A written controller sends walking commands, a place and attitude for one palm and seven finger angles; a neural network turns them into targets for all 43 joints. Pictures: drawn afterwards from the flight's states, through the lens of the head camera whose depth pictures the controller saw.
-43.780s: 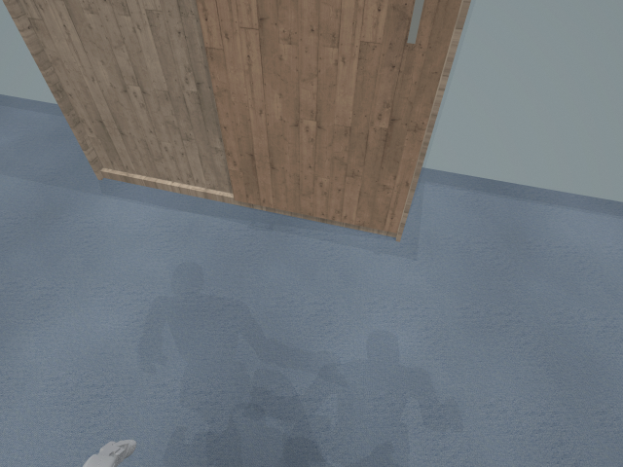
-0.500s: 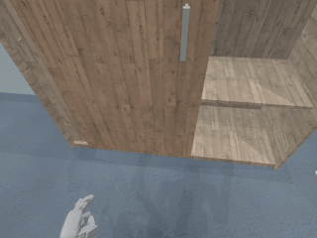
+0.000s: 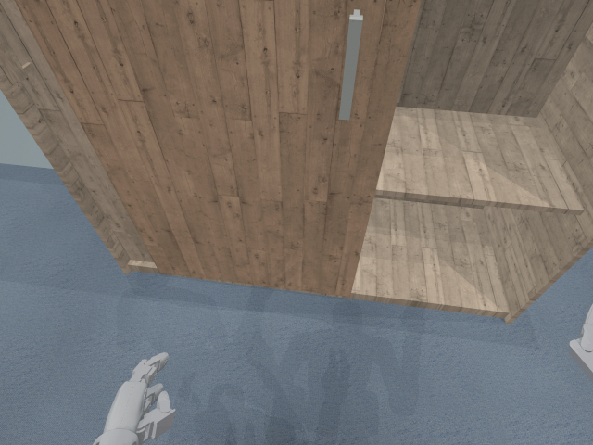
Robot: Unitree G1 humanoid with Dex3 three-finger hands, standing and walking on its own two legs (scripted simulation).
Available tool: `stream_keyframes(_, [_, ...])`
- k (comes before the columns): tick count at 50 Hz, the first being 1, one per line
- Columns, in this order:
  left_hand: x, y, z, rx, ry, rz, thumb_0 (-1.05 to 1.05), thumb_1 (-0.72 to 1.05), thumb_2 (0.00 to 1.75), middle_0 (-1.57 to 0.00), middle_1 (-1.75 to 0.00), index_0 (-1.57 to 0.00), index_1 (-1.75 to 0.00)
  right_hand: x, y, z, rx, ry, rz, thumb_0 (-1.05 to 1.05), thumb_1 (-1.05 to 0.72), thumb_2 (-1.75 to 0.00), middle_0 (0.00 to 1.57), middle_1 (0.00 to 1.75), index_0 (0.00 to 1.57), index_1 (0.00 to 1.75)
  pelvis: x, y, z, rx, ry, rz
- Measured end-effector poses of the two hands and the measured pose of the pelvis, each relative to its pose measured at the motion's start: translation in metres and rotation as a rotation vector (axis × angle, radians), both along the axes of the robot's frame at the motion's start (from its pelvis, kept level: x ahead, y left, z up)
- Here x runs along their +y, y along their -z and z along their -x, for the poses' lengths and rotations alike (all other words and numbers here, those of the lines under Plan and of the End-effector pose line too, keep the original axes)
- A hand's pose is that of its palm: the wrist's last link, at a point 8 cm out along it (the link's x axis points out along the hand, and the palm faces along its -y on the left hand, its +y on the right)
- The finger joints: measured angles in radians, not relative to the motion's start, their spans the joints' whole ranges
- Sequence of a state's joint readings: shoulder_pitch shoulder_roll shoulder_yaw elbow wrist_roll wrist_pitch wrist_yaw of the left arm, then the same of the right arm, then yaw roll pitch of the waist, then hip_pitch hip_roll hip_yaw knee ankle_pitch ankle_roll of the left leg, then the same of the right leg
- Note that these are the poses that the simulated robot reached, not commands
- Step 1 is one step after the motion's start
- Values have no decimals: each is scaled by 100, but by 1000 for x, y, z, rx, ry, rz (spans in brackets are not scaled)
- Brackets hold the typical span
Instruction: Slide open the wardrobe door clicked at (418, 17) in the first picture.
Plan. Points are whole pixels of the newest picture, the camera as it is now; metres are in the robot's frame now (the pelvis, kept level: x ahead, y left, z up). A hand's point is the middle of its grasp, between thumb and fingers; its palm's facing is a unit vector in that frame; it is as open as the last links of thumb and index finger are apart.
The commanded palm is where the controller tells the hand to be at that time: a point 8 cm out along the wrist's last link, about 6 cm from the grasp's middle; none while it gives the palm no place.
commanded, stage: let the arm hang, fingers relaxed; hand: right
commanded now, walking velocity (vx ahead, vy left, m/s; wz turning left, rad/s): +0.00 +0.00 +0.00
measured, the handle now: (350, 67) +0.71 -0.05 +0.16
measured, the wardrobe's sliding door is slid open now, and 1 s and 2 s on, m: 0.57 0.57 0.57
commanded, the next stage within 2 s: look to check the result in 1.08 s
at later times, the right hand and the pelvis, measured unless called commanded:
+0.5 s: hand out of the picture -0.04 -0.21 -0.17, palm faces +0.00 +0.98 -0.22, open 7.2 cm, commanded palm none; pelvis -0.04 -0.01 +0.00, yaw -1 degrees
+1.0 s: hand out of the picture +0.03 -0.21 -0.17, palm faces -0.02 +0.98 -0.19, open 7.3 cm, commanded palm none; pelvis -0.02 -0.04 +0.01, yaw +0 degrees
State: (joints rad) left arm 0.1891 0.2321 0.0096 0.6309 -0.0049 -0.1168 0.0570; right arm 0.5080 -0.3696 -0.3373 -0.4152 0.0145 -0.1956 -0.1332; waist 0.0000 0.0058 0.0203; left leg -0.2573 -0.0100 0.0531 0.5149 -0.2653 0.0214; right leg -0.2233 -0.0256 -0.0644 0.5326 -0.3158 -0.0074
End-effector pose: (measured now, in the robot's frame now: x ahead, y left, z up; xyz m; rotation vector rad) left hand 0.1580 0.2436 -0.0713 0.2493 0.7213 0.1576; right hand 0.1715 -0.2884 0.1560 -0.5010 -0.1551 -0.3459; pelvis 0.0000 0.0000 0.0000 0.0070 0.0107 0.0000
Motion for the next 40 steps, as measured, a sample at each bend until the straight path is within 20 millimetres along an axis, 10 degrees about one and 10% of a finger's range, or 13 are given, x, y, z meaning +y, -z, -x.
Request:
stream_keyframes(6, [12,31,17,114,40,14,1,90,90,-21,-30,-20,-30,-4,147,1,637,-6,-153,0,-90,-90,20,30,20,30,-13,9,18,23,19,3])
stream_keyframes(14, [8,50,108,415,-21,0,1,91,90,-20,-29,-20,-30,53,288,122,1276,45,-447,1,-91,-90,20,30,20,30,-9,5,33,0,21,16])
stream_keyframes(26, [-24,65,202,696,-92,75,1,91,90,-20,-29,-20,-30,26,292,221,1501,251,-489,0,-95,-90,20,30,21,30,-16,-3,41,-10,21,-7])
stream_keyframes(40, [-47,70,189,645,-115,112,1,91,90,-20,-29,-20,-30,14,289,183,1436,218,-467,1,-91,-90,20,30,20,30,-31,-5,33,-15,-1,1])
